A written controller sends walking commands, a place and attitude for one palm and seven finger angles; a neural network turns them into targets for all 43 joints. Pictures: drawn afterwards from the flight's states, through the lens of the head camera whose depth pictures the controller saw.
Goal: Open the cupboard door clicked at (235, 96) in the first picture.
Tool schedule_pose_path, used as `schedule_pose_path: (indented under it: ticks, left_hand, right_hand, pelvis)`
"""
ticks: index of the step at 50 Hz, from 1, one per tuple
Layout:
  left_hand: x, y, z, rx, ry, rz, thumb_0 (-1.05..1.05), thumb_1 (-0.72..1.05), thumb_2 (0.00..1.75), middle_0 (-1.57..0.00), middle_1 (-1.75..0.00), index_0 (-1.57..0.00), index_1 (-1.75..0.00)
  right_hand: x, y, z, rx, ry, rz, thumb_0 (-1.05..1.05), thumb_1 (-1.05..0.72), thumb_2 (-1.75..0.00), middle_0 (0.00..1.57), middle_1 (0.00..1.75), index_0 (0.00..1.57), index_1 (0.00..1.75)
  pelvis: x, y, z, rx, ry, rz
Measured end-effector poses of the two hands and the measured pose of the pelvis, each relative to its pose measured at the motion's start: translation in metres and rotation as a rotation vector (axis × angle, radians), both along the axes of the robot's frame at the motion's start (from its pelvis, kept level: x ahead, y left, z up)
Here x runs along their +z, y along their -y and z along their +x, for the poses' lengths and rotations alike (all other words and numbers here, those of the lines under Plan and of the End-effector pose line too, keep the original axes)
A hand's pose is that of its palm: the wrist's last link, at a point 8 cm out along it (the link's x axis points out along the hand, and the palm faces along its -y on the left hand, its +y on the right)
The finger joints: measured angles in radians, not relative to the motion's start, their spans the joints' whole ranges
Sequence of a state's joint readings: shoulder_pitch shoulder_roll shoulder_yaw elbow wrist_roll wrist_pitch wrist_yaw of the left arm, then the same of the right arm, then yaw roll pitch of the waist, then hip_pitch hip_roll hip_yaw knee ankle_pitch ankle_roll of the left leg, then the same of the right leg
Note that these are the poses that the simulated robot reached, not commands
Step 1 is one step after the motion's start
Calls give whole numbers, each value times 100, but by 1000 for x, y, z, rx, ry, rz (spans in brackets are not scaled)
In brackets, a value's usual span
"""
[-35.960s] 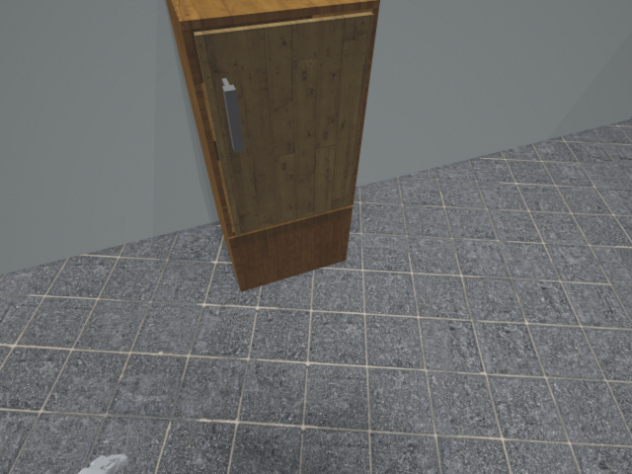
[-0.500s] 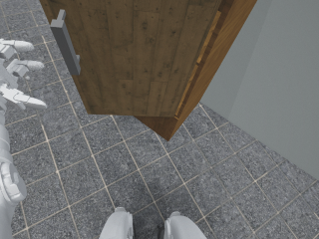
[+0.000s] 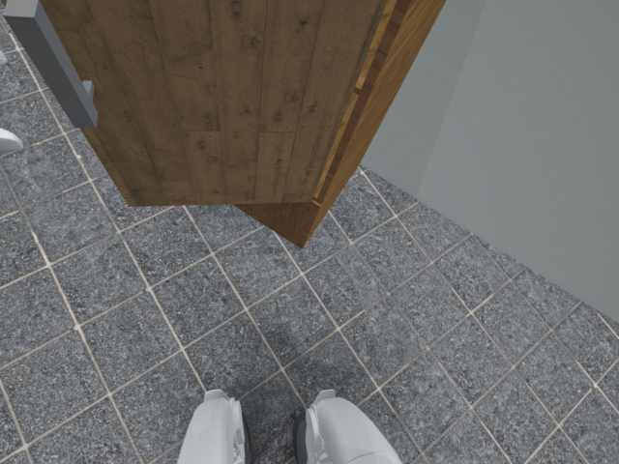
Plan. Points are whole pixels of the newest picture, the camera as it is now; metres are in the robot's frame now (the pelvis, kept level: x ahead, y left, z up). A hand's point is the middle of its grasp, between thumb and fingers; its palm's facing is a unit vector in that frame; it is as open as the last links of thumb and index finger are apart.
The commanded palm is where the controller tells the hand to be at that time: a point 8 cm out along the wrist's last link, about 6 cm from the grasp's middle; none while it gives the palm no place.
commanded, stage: move the hooked fingers beside the handle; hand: left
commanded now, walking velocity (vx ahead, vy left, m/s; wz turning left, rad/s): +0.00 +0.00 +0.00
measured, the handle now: (62, 58) +0.57 +0.24 +0.08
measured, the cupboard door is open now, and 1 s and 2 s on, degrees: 38 38 37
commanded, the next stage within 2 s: slide the fingers in behind the handle in 0.68 s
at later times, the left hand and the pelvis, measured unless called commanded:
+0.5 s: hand out of the picture +0.51 +0.30 +0.08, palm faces +0.04 -1.00 -0.01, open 14.0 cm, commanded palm +0.51 +0.33 +0.08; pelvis +0.00 +0.00 +0.00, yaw +1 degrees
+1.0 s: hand out of the picture +0.52 +0.30 +0.08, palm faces +0.02 -1.00 +0.01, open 14.0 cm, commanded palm +0.51 +0.32 +0.08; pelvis +0.00 +0.00 +0.00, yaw +0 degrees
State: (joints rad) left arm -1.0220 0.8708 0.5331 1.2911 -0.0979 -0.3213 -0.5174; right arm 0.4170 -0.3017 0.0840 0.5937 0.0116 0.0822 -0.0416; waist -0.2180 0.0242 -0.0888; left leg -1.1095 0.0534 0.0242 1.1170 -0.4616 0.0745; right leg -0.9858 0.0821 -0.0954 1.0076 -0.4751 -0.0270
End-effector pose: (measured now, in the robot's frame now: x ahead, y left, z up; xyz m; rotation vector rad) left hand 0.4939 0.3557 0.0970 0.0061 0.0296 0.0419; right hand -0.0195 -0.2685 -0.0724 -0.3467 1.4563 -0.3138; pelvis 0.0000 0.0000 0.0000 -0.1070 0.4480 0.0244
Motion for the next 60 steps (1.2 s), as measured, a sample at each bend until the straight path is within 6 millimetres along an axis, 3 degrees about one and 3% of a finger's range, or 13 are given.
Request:
schedule_pose_path:
  ticks: [7,13,20,36,45,60]
  left_hand:
    - [-15,4,-7,-23,-53,-7,-1,-50,30,-30,-120,-30,-120]
    - [-6,3,-7,12,12,-22,-1,-50,30,-30,-120,-30,-120]
    - [-10,-1,-6,9,-57,1,-1,-50,30,-30,-120,-30,-120]
    - [-22,1,4,7,-42,-6,-1,-50,30,-30,-120,-30,-120]
    - [-14,0,8,-3,-16,-12,-1,-50,30,-30,-120,-30,-120]
    - [-19,20,3,-17,1,-25,-1,-50,30,-30,-120,-30,-120]
  right_hand:
    - [0,-4,2,4,-16,17,0,-91,-90,21,30,20,30]
    - [2,-2,12,15,19,9,0,-91,-90,21,30,20,30]
    - [3,1,21,31,46,-5,0,-91,-90,21,30,20,30]
    - [-5,-4,10,19,3,-4,0,-91,-90,21,30,20,30]
    - [-4,-9,2,2,-28,10,0,-91,-90,21,30,20,30]
    - [0,-8,14,13,5,17,0,-91,-90,21,30,20,30]
  pelvis:
    - [2,-2,3,1,1,-1]
    - [3,-1,4,6,12,-3]
    - [2,-1,2,12,11,-6]
    - [-5,-3,0,8,-16,-13]
    - [-3,-4,3,7,-18,-14]
    - [1,-6,6,10,2,-11]
